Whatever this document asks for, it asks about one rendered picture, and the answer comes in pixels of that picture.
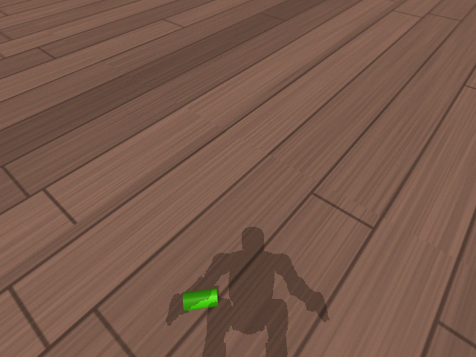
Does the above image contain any can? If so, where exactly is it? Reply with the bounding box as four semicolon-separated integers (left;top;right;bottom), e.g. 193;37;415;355
183;288;219;311

